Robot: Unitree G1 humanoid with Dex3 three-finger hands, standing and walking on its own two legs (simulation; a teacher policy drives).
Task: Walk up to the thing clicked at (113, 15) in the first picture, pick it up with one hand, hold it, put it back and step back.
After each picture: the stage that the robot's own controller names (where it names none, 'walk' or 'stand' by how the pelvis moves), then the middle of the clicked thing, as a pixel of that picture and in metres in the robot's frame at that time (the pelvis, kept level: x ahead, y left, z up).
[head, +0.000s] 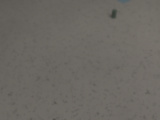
stand; (114, 14) +2.00 -0.45 -0.72
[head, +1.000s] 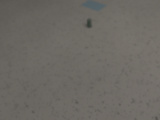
walk; (89, 23) +1.91 +0.02 -0.70
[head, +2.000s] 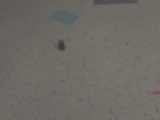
walk; (61, 45) +1.34 +0.31 -0.72
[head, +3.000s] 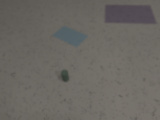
walk; (65, 76) +0.89 +0.25 -0.72
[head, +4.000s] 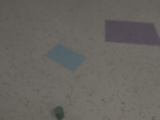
walk; (59, 113) +0.54 +0.20 -0.70
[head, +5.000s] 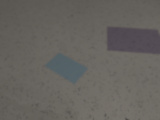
stand; out of the picture +0.41 +0.20 -0.72
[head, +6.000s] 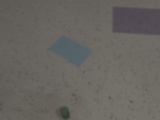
stand; (65, 113) +0.44 +0.18 -0.71
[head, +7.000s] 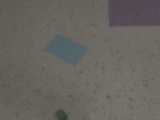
walk; (62, 116) +0.38 +0.25 -0.69
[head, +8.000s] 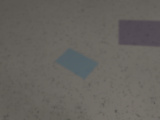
walk; out of the picture +0.42 +0.19 -0.70
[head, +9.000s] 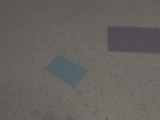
stand; out of the picture +0.35 +0.21 -0.71
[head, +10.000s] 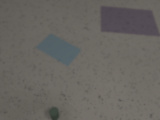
walk; (54, 113) +0.43 +0.17 -0.69
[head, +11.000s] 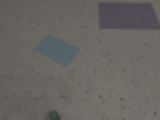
stand; (54, 117) +0.38 +0.24 -0.67
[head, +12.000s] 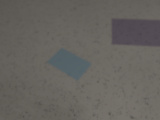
stand; out of the picture +0.37 +0.20 -0.70
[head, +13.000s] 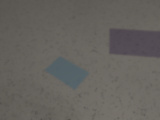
stand; out of the picture +0.34 +0.21 -0.72
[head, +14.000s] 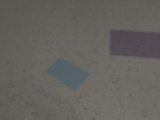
stand; out of the picture +0.34 +0.21 -0.72
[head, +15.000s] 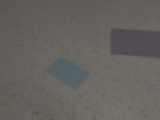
go down; out of the picture +0.33 +0.20 -0.73
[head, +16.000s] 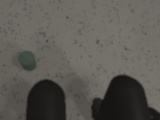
go down; (28, 61) +0.44 +0.20 -0.32
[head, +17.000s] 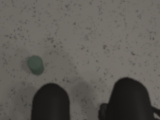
approach; (36, 66) +0.44 +0.19 -0.31
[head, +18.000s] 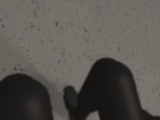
close in; out of the picture +0.44 +0.23 -0.23
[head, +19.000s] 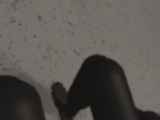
close; out of the picture +0.43 +0.24 -0.23
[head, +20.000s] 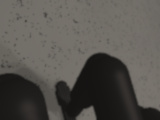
lift; out of the picture +0.42 +0.23 -0.23
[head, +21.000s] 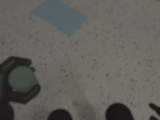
lift; (26, 84) +0.33 +0.19 -0.01
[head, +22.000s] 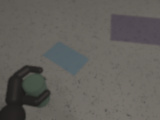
hold; (37, 91) +0.32 +0.17 +0.01
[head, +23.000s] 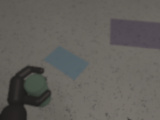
hold; (39, 91) +0.32 +0.17 +0.01
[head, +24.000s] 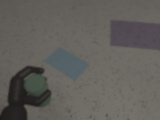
hold; (39, 91) +0.32 +0.17 +0.01
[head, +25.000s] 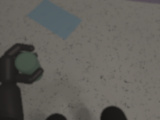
crouch; (30, 68) +0.40 +0.17 -0.05
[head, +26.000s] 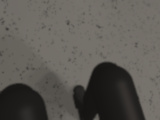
lower; out of the picture +0.48 +0.24 -0.15
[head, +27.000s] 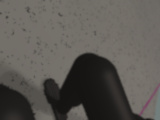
lower; out of the picture +0.46 +0.25 -0.23
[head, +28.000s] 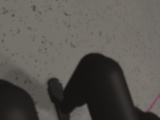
lower; out of the picture +0.44 +0.26 -0.24
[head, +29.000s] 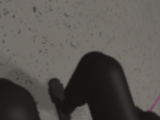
lower; out of the picture +0.44 +0.25 -0.23
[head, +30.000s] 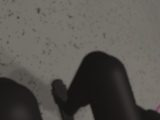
lower; out of the picture +0.44 +0.24 -0.23
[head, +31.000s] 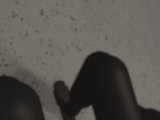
open; out of the picture +0.43 +0.24 -0.22
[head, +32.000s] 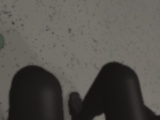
stand; out of the picture +0.44 +0.22 -0.23
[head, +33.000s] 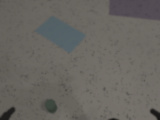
stand; (51, 106) +0.40 +0.19 -0.57
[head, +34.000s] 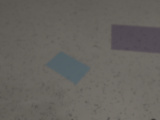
stand; out of the picture +0.38 +0.19 -0.67
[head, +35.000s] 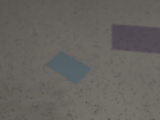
stand; out of the picture +0.37 +0.19 -0.67
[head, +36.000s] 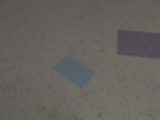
stand; out of the picture +0.38 +0.18 -0.71
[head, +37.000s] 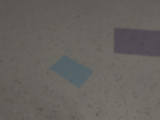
stand; out of the picture +0.36 +0.20 -0.72
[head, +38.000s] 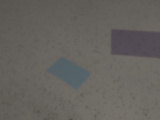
stand; out of the picture +0.35 +0.20 -0.73
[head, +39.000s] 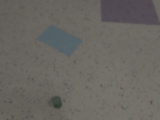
walk; (57, 102) +0.47 +0.17 -0.70
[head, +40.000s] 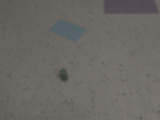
walk; (63, 75) +0.79 +0.25 -0.70
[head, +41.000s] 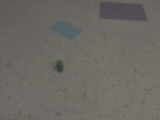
stand; (59, 66) +1.00 +0.22 -0.71
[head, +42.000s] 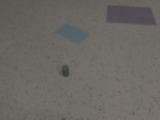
stand; (65, 71) +0.97 +0.20 -0.73
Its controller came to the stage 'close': yes
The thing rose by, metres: 0.72
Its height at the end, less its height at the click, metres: +0.00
